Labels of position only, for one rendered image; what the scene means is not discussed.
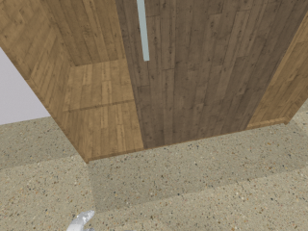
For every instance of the wardrobe door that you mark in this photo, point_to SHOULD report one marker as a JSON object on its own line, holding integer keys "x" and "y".
{"x": 289, "y": 80}
{"x": 210, "y": 62}

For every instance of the left robot hand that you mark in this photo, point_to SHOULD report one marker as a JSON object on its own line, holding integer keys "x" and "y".
{"x": 78, "y": 223}

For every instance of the handle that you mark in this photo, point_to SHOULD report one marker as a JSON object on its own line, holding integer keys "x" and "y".
{"x": 143, "y": 29}

